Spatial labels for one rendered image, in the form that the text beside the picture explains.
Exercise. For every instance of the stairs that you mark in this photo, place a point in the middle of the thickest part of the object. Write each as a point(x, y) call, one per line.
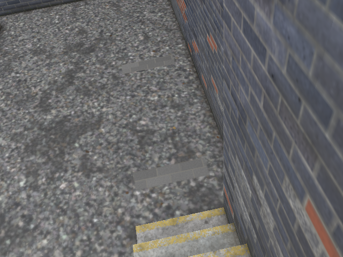
point(204, 234)

